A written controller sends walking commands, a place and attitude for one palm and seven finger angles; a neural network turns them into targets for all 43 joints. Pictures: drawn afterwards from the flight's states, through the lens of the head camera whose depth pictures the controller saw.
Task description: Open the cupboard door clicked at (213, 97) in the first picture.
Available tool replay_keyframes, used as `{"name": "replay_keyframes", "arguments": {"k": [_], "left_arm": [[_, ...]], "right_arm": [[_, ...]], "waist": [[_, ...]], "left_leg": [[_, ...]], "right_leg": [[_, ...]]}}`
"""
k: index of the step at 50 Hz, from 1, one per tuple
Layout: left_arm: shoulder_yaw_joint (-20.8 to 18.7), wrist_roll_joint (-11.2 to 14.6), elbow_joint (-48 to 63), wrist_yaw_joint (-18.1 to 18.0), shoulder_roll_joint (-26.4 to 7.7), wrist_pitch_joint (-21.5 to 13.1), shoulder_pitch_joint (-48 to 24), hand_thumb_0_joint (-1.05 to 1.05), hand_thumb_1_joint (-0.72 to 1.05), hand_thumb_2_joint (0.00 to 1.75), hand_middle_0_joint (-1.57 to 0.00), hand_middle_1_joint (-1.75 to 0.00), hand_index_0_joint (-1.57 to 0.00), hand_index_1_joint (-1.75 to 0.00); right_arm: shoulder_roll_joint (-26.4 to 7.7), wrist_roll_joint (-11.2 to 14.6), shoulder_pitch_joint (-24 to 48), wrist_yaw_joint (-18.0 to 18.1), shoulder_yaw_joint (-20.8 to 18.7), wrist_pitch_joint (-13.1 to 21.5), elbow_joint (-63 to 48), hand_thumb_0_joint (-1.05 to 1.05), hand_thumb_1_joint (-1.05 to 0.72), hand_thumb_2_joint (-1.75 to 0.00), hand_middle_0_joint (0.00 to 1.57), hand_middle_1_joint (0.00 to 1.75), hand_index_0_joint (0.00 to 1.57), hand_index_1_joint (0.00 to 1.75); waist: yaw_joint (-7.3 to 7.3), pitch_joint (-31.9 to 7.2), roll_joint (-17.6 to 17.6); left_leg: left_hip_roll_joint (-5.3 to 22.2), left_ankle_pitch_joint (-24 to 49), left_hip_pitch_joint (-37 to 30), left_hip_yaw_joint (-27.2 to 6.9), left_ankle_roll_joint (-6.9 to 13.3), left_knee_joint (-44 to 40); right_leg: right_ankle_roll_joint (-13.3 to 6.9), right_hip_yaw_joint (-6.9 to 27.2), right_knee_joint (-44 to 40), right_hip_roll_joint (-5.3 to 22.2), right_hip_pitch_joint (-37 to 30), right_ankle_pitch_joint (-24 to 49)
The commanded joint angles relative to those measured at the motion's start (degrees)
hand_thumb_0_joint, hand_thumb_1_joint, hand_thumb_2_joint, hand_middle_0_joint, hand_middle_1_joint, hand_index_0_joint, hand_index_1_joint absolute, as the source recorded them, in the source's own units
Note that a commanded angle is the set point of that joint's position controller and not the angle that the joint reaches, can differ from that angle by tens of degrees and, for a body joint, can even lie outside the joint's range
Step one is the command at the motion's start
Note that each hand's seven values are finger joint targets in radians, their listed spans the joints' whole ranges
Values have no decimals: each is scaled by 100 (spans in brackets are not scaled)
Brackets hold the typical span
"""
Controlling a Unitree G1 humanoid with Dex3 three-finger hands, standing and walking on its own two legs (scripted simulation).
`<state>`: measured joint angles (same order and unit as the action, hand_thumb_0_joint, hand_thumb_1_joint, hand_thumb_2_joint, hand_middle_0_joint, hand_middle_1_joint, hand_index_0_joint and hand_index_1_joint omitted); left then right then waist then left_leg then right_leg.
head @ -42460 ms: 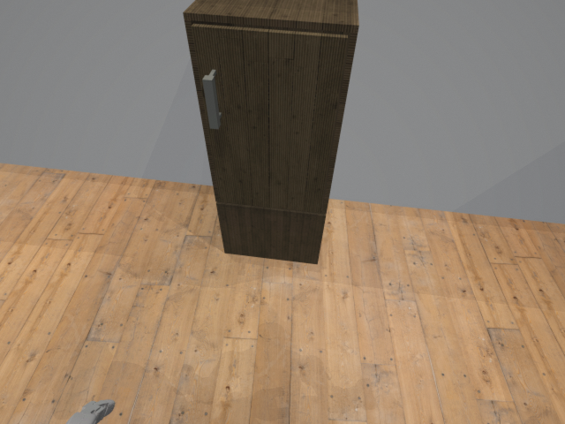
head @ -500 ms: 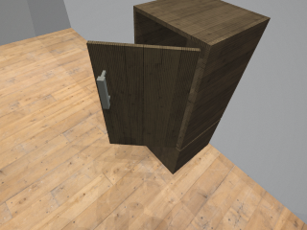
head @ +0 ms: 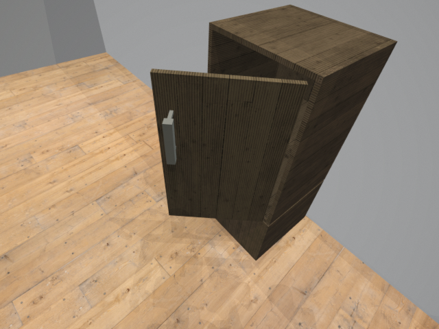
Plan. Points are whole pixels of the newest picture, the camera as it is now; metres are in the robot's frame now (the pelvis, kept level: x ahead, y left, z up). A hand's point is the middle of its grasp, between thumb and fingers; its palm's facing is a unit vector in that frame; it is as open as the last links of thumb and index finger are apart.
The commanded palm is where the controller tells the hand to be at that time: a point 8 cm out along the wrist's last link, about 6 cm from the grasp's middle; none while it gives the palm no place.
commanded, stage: look again from close up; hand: left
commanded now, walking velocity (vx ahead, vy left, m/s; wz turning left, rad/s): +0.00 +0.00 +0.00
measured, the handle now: (171, 137) +0.58 +0.17 +0.01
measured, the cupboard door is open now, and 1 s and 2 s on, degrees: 47 47 47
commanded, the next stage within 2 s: shuffle to correct the standing spot in 0.08 s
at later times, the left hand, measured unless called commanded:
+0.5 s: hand out of the picture -0.07 +0.15 -0.17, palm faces +0.05 -0.99 -0.16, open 7.4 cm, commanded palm none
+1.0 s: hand out of the picture +0.00 +0.12 -0.18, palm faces +0.06 -0.99 -0.12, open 7.3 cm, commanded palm none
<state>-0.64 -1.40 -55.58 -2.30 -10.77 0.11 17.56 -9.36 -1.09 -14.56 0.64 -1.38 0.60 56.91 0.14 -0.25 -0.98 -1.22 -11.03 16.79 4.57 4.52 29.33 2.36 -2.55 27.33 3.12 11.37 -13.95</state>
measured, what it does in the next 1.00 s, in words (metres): stands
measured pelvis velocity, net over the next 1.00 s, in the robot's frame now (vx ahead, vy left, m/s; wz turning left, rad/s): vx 0.02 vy -0.02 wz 0.00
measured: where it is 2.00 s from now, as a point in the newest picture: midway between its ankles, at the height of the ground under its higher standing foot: outside the picture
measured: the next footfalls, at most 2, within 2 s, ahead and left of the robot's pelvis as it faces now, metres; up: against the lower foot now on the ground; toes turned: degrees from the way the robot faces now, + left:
none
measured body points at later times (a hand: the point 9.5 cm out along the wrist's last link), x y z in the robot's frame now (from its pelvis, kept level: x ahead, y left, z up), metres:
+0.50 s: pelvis -0.01 -0.02 +0.00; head -0.02 -0.01 +0.45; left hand -0.07 +0.20 -0.16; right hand -0.01 -0.25 -0.15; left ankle +0.06 +0.07 -0.73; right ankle +0.01 -0.16 -0.73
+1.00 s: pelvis +0.02 -0.02 +0.01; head +0.02 +0.00 +0.46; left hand +0.00 +0.18 -0.16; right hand +0.00 -0.22 -0.15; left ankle +0.04 +0.05 -0.73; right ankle +0.01 -0.16 -0.73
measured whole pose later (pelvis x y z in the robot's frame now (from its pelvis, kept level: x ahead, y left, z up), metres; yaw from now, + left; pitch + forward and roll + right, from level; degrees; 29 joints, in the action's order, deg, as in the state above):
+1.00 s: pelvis +0.02 -0.02 +0.01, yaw +0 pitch -2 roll -1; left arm -0.2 -1.0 -62.2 -2.8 -5.6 -0.6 20.4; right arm -5.4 -0.5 -18.6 2.2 -0.8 1.1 65.3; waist -0.1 0.6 -1.1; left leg -0.6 -12.8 11.2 8.2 4.4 25.3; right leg 1.7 -3.4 23.5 2.2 8.1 -13.6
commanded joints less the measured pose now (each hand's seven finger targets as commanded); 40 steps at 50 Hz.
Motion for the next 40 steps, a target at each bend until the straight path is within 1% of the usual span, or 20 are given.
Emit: {"name": "replay_keyframes", "arguments": {"k": [1,4,9,11,16,20,22,23,25,27,28,30,32,34,35,36,37,38,39,40], "left_arm": [[-91,-17,117,0,-431,-79,505,0,90,90,-20,-30,-20,-30],[-78,-27,67,-1,-423,-66,542,0,90,90,-20,-30,-20,-30],[-60,-39,-76,-10,-383,-55,672,0,90,90,-20,-30,-20,-30],[-35,-39,-213,11,-270,-64,838,0,90,90,-20,-30,-20,-30],[-95,-105,-282,93,-180,70,1045,0,90,90,-20,-30,-20,-30],[-148,-94,-331,163,-74,125,1265,0,90,90,-20,-30,-20,-30],[-175,-87,-354,178,-95,127,1411,0,90,90,-20,-30,-20,-30],[-193,-86,-363,178,-92,130,1482,0,90,90,-20,-30,-20,-30],[-241,-81,-376,152,-198,95,1555,0,90,90,-20,-30,-20,-30],[-296,-30,-394,79,-418,33,1550,0,90,90,-20,-30,-20,-30],[-318,-5,-344,52,-391,-1,1370,0,90,90,-20,-30,-20,-30],[-342,-17,-248,55,-422,-44,1050,0,90,90,-20,-30,-20,-30],[-328,-50,-243,62,-372,-46,909,0,90,90,-20,-30,-20,-30],[-264,-22,-299,65,-236,-24,893,0,90,90,-20,-30,-20,-30],[-219,10,-343,61,-89,-28,927,0,90,90,-20,-30,-20,-30],[-169,33,-376,74,131,-42,1092,0,90,90,-20,-30,-20,-30],[-136,15,-340,83,231,-44,1215,0,90,90,-20,-30,-20,-30],[-120,-9,-326,75,311,-48,1147,0,90,90,-20,-30,-20,-30],[-104,-49,-393,56,320,-9,1012,0,90,90,-20,-30,-20,-30],[-82,-39,-452,48,313,-10,1063,0,90,90,-20,-30,-20,-30]], "right_arm": [[-852,17,-105,30,-164,97,-259,0,-90,-90,20,30,20,30],[-872,24,-53,19,-168,85,-211,0,-90,-90,20,30,20,30],[-846,36,-53,3,-166,39,-99,0,-90,-90,20,30,20,30],[-811,30,-96,10,-155,26,25,0,-90,-90,20,30,20,30],[-1027,3,-181,87,-286,-69,129,0,-90,-90,20,30,20,30],[-1018,-24,-178,143,-333,-94,167,0,-90,-90,20,30,20,30],[-961,-25,-199,151,-342,-102,186,0,-90,-90,20,30,20,30],[-914,-31,-176,154,-340,-109,177,0,-90,-90,20,30,20,30],[-663,-34,-197,148,-297,-122,154,0,-90,-90,20,30,20,30],[-273,-10,-218,115,-196,-94,124,0,-90,-90,20,30,20,30],[-251,-6,-202,107,-212,-65,122,0,-90,-90,20,30,20,30],[-203,14,-388,71,-224,-37,164,0,-90,-90,20,30,20,30],[-82,11,-502,38,-202,-19,200,0,-90,-90,20,30,20,30],[52,17,-800,81,-110,56,345,0,-90,-90,20,30,20,30],[21,29,-1000,109,-79,106,432,0,-90,-90,20,30,20,30],[-204,17,-1116,150,-103,149,467,0,-90,-90,20,30,20,30],[-523,25,-1181,184,-177,138,433,0,-90,-90,20,30,20,30],[-646,6,-936,200,-192,103,359,0,-90,-90,20,30,20,30],[-540,10,-742,206,-157,109,391,0,-90,-90,20,30,20,30],[-434,34,-594,208,-102,118,377,0,-90,-90,20,30,20,30]], "waist": [[15,254,253],[25,299,381],[19,406,257],[5,288,219],[-9,524,492],[38,629,561],[83,598,417],[100,671,309],[120,828,-321],[99,765,-1300],[41,719,-1156],[-107,522,-654],[-168,668,-541],[-222,781,-262],[-229,786,156],[-185,784,940],[-103,689,1330],[6,786,1122],[30,875,1166],[131,982,1015]], "left_leg": [[858,-846,68,-1213,-147,-1384],[859,-1062,55,-1234,-165,-1537],[835,-1364,112,-1220,-195,-1668],[875,-1696,15,-1254,-195,-1744],[1271,-2801,206,-1638,-18,-2049],[1286,-2731,448,-1502,12,-1918],[1201,-2660,595,-1357,-29,-1748],[1090,-2669,703,-1200,-82,-1576],[621,-2294,901,-684,-212,-676],[168,-1287,1082,70,-314,891],[218,-1172,1005,43,-299,1542],[318,-1353,918,56,-292,1949],[349,-1253,477,216,-309,1338],[270,-684,-341,260,-362,112],[367,-576,-636,-24,-373,-420],[919,-702,-778,-874,-200,-1000],[1577,-918,-642,-1621,100,-1500],[1792,-1023,-179,-1795,291,-1700],[1653,-1044,197,-1621,254,-1811],[1507,-853,428,-1414,205,-1764]], "right_leg": [[-266,172,-297,171,61,199],[-242,168,-339,183,72,164],[-218,175,-421,198,81,76],[-196,130,-467,139,44,-91],[-235,-132,48,-102,325,-665],[-328,-139,-34,-176,203,-614],[-380,-88,-241,-189,5,-643],[-421,35,-399,-125,26,-846],[-652,833,-1059,243,283,-1737],[-1069,1898,-1853,999,247,-2538],[-1263,2061,-1936,1197,381,-2334],[-1354,1651,-1778,1129,423,-1784],[-1231,1182,-1557,913,739,-1592],[-1012,918,-1051,658,1105,-1327],[-850,717,-642,426,1206,-1073],[-628,457,-121,91,1406,-694],[-403,23,300,-104,1254,-591],[-336,-87,356,-95,923,-638],[-319,-71,415,-23,548,-456],[-297,-12,248,55,275,-169]]}}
